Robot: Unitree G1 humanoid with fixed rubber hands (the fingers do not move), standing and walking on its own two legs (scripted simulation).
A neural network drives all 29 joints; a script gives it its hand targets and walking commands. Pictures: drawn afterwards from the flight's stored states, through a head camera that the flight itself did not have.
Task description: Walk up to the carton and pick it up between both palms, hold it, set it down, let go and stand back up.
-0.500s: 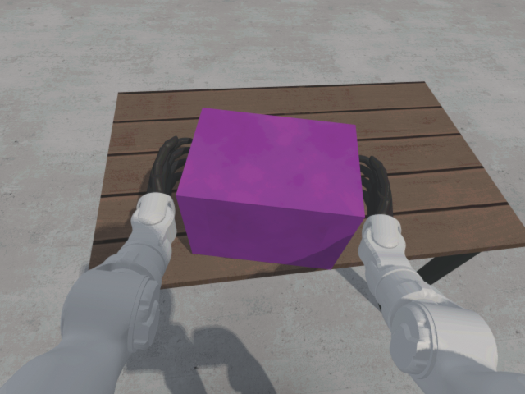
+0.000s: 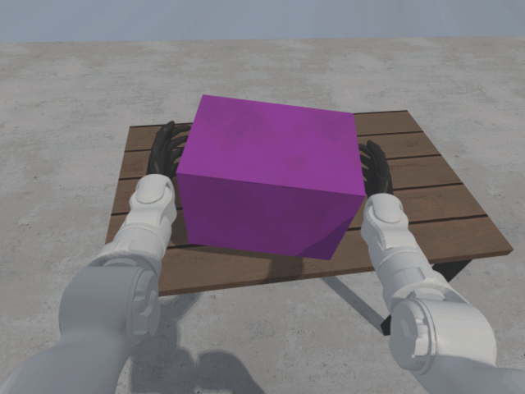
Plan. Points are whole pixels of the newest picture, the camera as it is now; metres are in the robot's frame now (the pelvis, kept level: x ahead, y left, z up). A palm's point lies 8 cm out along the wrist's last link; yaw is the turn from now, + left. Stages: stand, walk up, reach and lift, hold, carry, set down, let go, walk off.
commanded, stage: reach and lift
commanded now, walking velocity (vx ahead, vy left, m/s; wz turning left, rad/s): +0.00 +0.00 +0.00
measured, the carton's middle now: (268, 180) +0.45 +0.00 +0.07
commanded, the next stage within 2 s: hold in 1.60 s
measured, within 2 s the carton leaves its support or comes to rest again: neither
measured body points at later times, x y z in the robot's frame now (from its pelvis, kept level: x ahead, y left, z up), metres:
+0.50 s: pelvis +0.02 -0.01 +0.00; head -0.01 +0.01 +0.45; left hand +0.41 +0.17 +0.14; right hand +0.40 -0.18 +0.12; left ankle +0.01 +0.10 -0.74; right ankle +0.03 -0.12 -0.74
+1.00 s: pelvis -0.01 -0.01 +0.00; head -0.04 +0.01 +0.45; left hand +0.37 +0.16 +0.16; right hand +0.36 -0.19 +0.14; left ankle +0.01 +0.10 -0.74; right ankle +0.03 -0.12 -0.74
